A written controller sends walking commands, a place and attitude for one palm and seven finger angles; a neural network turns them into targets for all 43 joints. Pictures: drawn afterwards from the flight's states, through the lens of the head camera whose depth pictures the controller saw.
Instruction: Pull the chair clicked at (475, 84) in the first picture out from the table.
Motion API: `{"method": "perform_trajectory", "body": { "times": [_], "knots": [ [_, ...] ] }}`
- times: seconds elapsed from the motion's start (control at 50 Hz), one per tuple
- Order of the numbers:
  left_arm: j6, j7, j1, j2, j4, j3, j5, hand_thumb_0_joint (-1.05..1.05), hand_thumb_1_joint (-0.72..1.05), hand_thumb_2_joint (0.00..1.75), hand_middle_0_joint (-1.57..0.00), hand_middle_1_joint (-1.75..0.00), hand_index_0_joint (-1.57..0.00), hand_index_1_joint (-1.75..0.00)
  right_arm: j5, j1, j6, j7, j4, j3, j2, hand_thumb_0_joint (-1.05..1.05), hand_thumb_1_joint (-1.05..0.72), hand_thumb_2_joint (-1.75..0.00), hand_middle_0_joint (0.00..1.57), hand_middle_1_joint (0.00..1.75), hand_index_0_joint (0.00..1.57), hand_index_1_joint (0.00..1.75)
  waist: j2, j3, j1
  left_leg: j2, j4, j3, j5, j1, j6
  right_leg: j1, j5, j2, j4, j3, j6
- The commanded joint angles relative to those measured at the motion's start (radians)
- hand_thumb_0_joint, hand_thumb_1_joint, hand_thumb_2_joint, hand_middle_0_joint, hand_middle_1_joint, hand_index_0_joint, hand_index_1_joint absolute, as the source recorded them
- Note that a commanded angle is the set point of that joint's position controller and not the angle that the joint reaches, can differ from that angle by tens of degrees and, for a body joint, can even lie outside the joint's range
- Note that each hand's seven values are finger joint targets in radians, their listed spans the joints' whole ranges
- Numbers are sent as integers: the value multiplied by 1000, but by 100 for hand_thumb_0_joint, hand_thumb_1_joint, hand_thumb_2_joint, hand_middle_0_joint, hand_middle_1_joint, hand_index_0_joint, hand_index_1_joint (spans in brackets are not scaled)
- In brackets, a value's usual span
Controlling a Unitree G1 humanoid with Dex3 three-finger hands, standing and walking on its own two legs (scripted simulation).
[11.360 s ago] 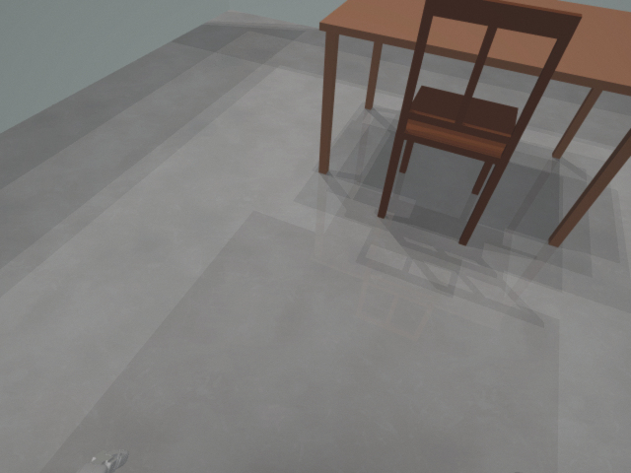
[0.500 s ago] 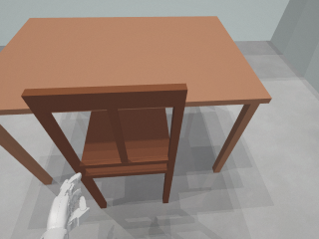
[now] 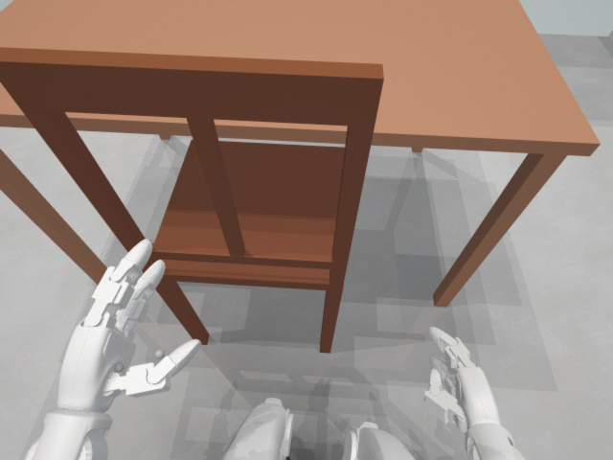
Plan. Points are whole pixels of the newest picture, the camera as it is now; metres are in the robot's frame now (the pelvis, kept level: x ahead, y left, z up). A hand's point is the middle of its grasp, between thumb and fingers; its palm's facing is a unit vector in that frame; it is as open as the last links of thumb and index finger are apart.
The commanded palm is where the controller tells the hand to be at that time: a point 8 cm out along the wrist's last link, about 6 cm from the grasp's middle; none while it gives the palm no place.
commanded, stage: raise the hand toward the chair's back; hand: left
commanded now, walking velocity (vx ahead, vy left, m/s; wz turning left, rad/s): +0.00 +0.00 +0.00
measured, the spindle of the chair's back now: (222, 198) +0.46 +0.18 +0.03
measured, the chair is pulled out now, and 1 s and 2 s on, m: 0.00 0.00 0.00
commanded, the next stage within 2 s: aim the fingers beside a spindle in 1.42 s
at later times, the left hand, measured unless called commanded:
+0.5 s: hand (165, 315) +0.26 +0.20 +0.05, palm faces +0.02 -1.00 -0.02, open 15.6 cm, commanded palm +0.24 +0.27 +0.06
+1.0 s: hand (104, 295) +0.27 +0.27 +0.07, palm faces +0.05 -1.00 -0.03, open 16.9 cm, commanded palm +0.24 +0.32 +0.07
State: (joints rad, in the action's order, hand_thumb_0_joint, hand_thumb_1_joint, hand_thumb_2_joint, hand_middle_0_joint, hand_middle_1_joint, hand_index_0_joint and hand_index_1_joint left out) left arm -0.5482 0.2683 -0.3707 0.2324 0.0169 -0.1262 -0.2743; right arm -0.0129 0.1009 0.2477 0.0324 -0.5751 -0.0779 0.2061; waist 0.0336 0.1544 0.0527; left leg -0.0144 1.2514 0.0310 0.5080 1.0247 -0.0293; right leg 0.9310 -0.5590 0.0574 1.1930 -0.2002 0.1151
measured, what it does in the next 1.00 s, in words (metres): shifts its weight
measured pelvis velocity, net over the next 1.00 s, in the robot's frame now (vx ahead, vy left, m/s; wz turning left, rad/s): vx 0.01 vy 0.07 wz -0.05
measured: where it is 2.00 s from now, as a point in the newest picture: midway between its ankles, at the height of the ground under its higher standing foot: outside the picture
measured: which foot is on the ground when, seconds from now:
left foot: down 0.00-1.00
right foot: down 0.00-1.00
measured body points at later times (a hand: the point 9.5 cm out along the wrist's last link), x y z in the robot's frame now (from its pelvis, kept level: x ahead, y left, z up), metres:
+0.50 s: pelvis +0.03 +0.02 +0.02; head +0.12 +0.03 +0.46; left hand +0.26 +0.26 +0.06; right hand +0.19 -0.25 -0.06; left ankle +0.05 +0.11 -0.63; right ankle +0.02 -0.05 -0.63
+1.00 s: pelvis +0.01 +0.07 +0.03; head +0.08 +0.09 +0.47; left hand +0.26 +0.33 +0.07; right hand +0.18 -0.17 -0.05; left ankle +0.05 +0.11 -0.63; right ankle +0.02 -0.05 -0.63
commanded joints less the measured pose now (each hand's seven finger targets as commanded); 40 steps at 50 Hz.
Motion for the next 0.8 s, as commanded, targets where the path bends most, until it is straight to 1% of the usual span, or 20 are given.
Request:
{"method": "perform_trajectory", "body": {
  "times": [0.0,0.02,0.04,0.08,0.12,0.14,0.2,0.22,0.24,0.3,0.32,0.34,0.38,0.42,0.5,0.56,0.62,0.68,0.74,0.78],
  "knots": [
    [204,83,2,162,22,-136,-47,0,8,55,-12,-17,-12,-17,-35,-7,13,34,169,93,170,0,-90,-90,20,30,20,30,-126,224,-43,1,-127,26,-116,-31,-16,-351,119,-125,-380,422,-155],
    [235,58,-49,191,34,-216,-63,0,6,54,-12,-17,-12,-17,-33,-22,2,31,174,99,160,0,-90,-90,20,30,20,30,-109,293,-5,-2,-135,33,-166,-54,-8,-435,245,-133,-362,431,-168],
    [243,29,-64,176,120,-239,-80,0,4,53,-11,-16,-11,-16,-28,-5,-7,24,190,100,144,0,-90,-90,20,30,20,30,-89,365,9,-3,-151,31,-215,-79,-1,-517,405,-147,-343,434,-181],
    [211,-57,-95,160,249,-276,-87,0,-1,51,-11,-16,-11,-16,-20,21,-12,11,180,111,112,0,-90,-90,20,30,20,30,-57,428,24,3,-187,29,-307,-149,9,-617,717,-147,-295,410,-190],
    [150,-129,-155,149,264,-275,-62,0,-6,49,-10,-15,-10,-15,-7,43,-10,1,143,124,96,0,-90,-90,20,30,20,30,-59,401,24,7,-208,23,-361,-184,14,-614,861,-132,-269,378,-173],
    [115,-144,-164,115,270,-232,-41,0,-8,48,-10,-15,-10,-15,-1,60,-9,-6,132,127,93,0,-90,-90,20,30,20,30,-53,365,9,8,-213,14,-376,-183,12,-582,883,-126,-259,364,-163],
    [27,-128,-64,59,152,-131,12,0,-15,45,-10,-14,-10,-14,5,57,1,-14,84,131,115,0,-90,-90,20,30,20,30,-62,163,-80,19,-192,16,-310,-121,5,-374,696,-110,-259,331,-157],
    [6,-107,-33,42,126,-103,20,0,-17,44,-9,-13,-9,-13,5,52,4,-10,76,132,128,0,-90,-90,20,30,20,30,-96,120,-105,21,-169,22,-283,-90,0,-314,629,-106,-257,332,-158],
    [-13,-82,-31,37,81,-91,18,0,-20,43,-9,-13,-9,-13,3,57,10,-8,66,136,141,0,-90,-90,20,30,20,30,-99,109,-108,20,-159,25,-258,-78,-1,-274,553,-100,-254,321,-151],
    [-32,-13,-50,51,54,-94,-25,0,-27,40,-8,-12,-8,-12,-7,62,28,4,88,144,177,0,-90,-90,20,30,20,30,-66,181,-92,14,-154,19,-232,-116,-9,-233,374,-88,-266,306,-137],
    [-29,-4,-50,66,66,-111,-39,0,-29,39,-8,-11,-8,-11,-11,59,29,8,95,144,181,0,-90,-90,20,30,20,30,-76,209,-84,14,-150,19,-247,-119,-10,-276,419,-96,-276,335,-155],
    [-29,-4,-58,96,98,-152,-51,0,-31,38,-8,-11,-8,-11,-11,73,29,10,101,150,186,0,-90,-90,20,30,20,30,-74,297,-67,12,-154,15,-283,-138,-10,-354,515,-106,-270,351,-166],
    [-21,-28,-62,152,203,-205,-56,0,-36,36,-7,-10,-7,-10,-10,85,28,11,121,153,179,0,-90,-90,20,30,20,30,3,420,-29,8,-191,3,-352,-217,-8,-440,617,-103,-251,329,-150],
    [-10,-81,-69,176,269,-230,-51,0,-41,34,-7,-9,-7,-9,-7,86,18,10,126,153,166,0,-90,-90,20,30,20,30,51,448,-12,9,-229,3,-400,-295,-7,-440,605,-82,-246,280,-121],
    [16,-158,-33,82,183,-137,-12,0,-50,30,-6,-8,-6,-8,-1,57,-5,4,119,139,157,0,-90,-90,20,30,20,30,24,235,-60,23,-265,23,-358,-308,-7,-234,395,-49,-253,193,-94],
    [49,-133,18,52,64,-80,9,0,-50,30,-6,-8,-6,-8,1,50,-21,3,125,129,180,0,-90,-90,20,30,20,30,-29,125,-90,30,-273,48,-253,-249,-5,-132,266,-42,-254,165,-91],
    [84,-83,72,74,25,-69,4,0,-50,30,-6,-8,-6,-8,-6,49,-28,8,155,118,198,0,-90,-90,20,30,20,30,-23,114,-85,30,-300,64,-159,-244,-3,-113,162,-39,-275,162,-85],
    [92,-67,108,125,124,-111,-17,0,-50,30,-6,-8,-6,-8,-10,63,-27,16,181,116,198,0,-90,-90,20,30,20,30,15,241,-59,35,-327,82,-203,-342,8,-170,177,-36,-277,152,-79],
    [69,-106,120,172,261,-152,-17,0,-50,30,-6,-8,-6,-8,-2,71,-22,15,186,110,185,0,-90,-90,20,30,20,30,110,312,-30,42,-351,104,-321,-456,39,-187,222,-34,-266,141,-71],
    [52,-141,120,152,263,-136,-7,0,-50,30,-6,-8,-6,-8,5,74,-23,9,175,105,177,0,-90,-90,20,30,20,30,115,276,-41,55,-369,140,-326,-484,58,-133,203,-33,-253,128,-73]
  ]
}}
